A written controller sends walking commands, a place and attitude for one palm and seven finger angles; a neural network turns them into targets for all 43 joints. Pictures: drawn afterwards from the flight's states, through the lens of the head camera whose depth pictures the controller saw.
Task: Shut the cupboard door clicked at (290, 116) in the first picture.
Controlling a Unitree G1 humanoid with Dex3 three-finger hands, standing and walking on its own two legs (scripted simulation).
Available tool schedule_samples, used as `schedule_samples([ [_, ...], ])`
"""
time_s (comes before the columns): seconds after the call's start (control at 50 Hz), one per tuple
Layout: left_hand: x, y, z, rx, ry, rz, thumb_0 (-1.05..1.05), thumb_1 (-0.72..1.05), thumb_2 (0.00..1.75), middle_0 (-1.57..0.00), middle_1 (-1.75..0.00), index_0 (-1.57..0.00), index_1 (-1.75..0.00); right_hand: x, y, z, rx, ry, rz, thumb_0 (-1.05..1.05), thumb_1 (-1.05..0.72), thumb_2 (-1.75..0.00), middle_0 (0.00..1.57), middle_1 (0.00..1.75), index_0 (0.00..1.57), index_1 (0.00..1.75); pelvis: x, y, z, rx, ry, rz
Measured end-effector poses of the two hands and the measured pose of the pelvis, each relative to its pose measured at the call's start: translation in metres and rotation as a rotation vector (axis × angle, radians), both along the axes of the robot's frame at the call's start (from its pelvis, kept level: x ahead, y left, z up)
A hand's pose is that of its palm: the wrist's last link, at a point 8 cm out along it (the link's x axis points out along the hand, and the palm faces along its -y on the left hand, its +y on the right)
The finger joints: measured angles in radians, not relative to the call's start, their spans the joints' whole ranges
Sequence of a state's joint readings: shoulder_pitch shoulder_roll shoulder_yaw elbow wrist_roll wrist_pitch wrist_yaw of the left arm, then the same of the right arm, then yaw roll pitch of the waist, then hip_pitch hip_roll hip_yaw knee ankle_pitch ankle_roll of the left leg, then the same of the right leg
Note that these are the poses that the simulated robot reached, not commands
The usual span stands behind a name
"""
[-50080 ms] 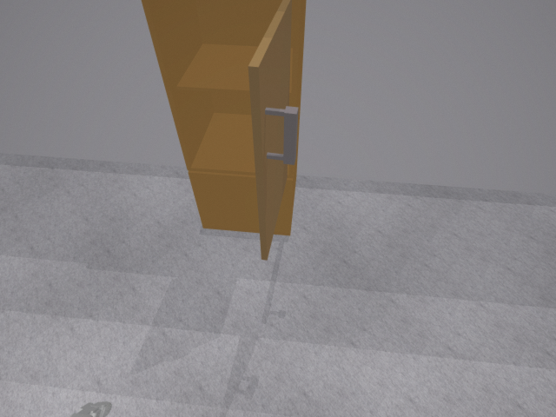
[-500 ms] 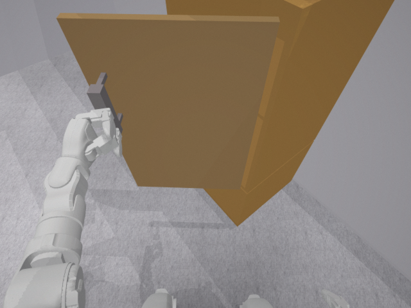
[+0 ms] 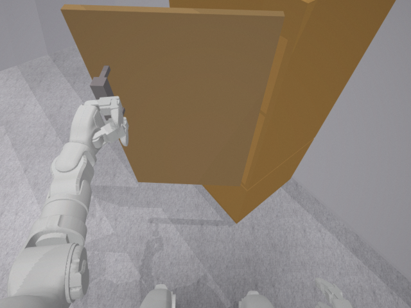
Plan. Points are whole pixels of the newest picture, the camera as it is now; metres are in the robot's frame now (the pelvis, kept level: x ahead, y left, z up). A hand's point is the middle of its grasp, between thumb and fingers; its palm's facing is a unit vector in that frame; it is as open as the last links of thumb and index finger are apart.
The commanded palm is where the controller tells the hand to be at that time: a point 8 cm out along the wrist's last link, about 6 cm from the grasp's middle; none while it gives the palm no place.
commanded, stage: push the door shut along its arc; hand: left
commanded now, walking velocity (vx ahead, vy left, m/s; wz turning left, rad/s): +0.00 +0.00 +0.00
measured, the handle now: (112, 99) +0.51 +0.21 +0.10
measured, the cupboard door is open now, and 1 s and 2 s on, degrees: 49 29 19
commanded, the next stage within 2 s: pull the fist back off the door in 1.60 s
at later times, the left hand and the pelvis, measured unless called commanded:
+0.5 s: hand (132, 106) +0.49 +0.16 +0.10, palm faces -0.23 -0.97 -0.02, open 3.1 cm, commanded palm +0.50 +0.20 +0.10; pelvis -0.01 +0.00 -0.03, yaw +0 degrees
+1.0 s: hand (152, 88) +0.55 +0.12 +0.10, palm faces -0.36 -0.93 -0.02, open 3.1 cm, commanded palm +0.56 +0.16 +0.10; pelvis -0.01 +0.02 -0.04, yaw -2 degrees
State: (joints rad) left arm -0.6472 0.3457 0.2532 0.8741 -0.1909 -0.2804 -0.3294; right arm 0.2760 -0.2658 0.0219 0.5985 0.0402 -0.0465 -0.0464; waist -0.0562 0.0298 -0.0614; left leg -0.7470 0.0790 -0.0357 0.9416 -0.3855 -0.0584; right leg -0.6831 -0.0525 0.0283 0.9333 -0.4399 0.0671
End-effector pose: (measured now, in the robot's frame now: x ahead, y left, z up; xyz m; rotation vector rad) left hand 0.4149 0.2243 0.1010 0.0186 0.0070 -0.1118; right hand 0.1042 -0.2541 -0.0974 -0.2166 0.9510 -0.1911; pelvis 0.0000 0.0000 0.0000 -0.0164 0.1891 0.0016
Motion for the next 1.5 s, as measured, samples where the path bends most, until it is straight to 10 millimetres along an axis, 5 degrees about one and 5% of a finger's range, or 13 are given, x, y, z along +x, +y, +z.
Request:
schedule_samples([
  [0.32, 0.042, 0.003, 0.0, 0.008, 0.01, -0.065, 0.02, 0.9, 0.9, -1.31, -1.5, -1.33, -1.5, -0.058, -0.015, -0.023, -0.041, 0.165, -0.052, 0.01, -0.9, -0.9, 0.2, 0.3, 0.2, 0.3, -0.01, 0.001, -0.017, -0.012, 0.084, 0.004],
  [0.62, 0.085, -0.012, -0.001, 0.004, 0.041, -0.136, 0.02, 0.9, 0.9, -1.3, -1.5, -1.3, -1.5, -0.106, -0.008, -0.03, -0.049, 0.251, -0.119, 0.01, -0.9, -0.9, 0.2, 0.3, 0.2, 0.3, -0.016, 0.007, -0.03, -0.026, 0.15, -0.009],
  [1.2, 0.155, -0.068, 0.005, 0.002, 0.058, -0.294, 0.02, 0.9, 0.9, -1.3, -1.5, -1.3, -1.5, -0.139, 0.012, -0.033, -0.045, 0.347, -0.206, 0.01, -0.9, -0.9, 0.2, 0.3, 0.2, 0.3, -0.004, 0.018, -0.039, -0.035, 0.236, -0.037],
  [1.5, 0.169, -0.069, 0.004, 0.026, 0.068, -0.327, -0.01, 0.86, 0.93, -1.3, -1.5, -1.3, -1.5, -0.15, 0.006, -0.039, -0.075, 0.415, -0.209, 0.01, -0.9, -0.9, 0.2, 0.3, 0.2, 0.3, -0.007, 0.014, -0.049, -0.045, 0.269, -0.027],
])
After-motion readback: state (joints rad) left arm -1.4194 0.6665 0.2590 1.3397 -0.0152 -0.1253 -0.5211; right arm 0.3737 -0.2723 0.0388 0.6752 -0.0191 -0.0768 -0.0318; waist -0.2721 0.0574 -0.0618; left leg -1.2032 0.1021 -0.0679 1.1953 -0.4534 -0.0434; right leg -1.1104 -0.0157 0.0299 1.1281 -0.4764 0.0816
